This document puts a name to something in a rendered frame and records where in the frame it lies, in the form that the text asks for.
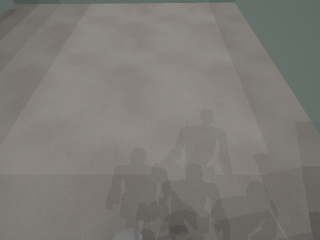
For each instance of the left robot thigh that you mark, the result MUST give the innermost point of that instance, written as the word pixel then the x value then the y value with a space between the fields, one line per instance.
pixel 128 234

